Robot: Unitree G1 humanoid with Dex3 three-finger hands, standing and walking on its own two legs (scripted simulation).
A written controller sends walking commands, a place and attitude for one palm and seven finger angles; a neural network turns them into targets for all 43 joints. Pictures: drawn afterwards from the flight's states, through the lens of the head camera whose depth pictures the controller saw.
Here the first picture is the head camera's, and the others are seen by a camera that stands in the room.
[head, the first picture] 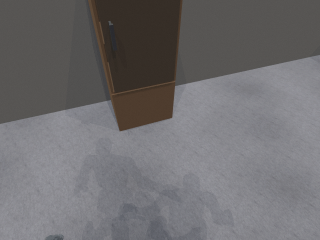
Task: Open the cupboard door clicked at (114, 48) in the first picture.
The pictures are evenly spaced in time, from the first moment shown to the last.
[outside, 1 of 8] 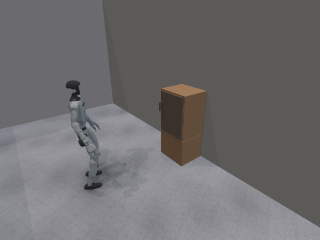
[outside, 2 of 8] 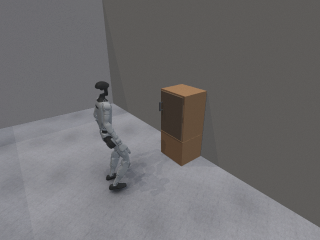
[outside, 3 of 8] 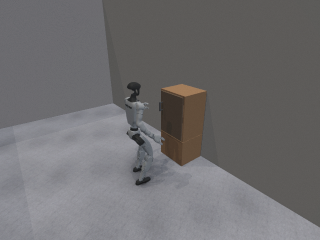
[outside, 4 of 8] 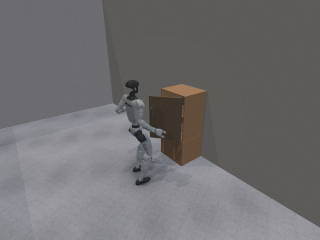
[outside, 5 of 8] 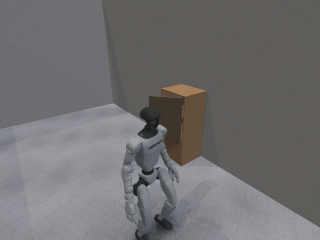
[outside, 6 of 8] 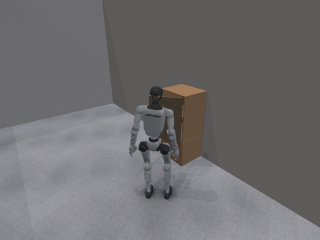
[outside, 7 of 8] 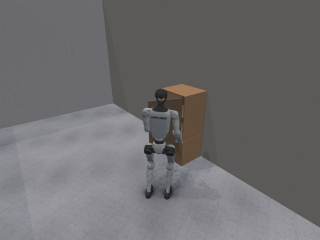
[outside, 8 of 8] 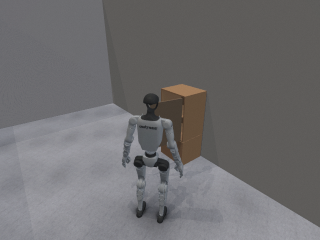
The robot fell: no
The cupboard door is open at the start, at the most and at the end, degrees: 0 80 80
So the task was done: yes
